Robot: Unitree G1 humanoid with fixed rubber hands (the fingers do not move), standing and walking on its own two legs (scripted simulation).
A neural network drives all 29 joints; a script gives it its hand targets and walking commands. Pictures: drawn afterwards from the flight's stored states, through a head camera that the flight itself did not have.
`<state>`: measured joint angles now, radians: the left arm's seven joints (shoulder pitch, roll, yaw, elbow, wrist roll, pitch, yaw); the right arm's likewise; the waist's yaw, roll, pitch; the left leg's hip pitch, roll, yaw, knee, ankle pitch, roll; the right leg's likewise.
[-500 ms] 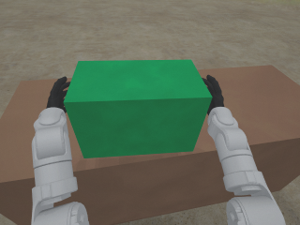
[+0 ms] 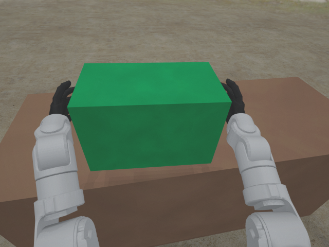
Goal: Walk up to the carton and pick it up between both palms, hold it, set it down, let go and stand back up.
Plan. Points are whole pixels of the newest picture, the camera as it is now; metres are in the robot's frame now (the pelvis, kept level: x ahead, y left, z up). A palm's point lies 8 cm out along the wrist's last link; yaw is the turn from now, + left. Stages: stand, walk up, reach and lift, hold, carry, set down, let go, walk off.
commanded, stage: hold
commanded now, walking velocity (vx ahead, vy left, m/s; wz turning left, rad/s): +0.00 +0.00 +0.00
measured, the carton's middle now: (150, 115) +0.39 +0.00 +0.16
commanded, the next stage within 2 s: none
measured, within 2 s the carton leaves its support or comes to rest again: neither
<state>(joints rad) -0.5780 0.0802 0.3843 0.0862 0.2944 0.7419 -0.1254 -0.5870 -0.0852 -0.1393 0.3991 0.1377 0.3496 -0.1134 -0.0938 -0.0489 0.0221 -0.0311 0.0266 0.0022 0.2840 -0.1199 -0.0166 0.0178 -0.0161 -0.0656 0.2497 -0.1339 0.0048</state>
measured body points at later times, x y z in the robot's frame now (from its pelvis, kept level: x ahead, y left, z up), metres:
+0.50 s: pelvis +0.00 +0.00 +0.00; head -0.04 +0.02 +0.45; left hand +0.37 +0.20 +0.19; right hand +0.36 -0.19 +0.19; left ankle +0.03 +0.13 -0.75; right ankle +0.01 -0.12 -0.75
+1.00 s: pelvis +0.00 +0.00 +0.00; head -0.03 +0.02 +0.45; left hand +0.38 +0.20 +0.18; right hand +0.37 -0.20 +0.17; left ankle +0.03 +0.13 -0.75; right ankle +0.01 -0.12 -0.75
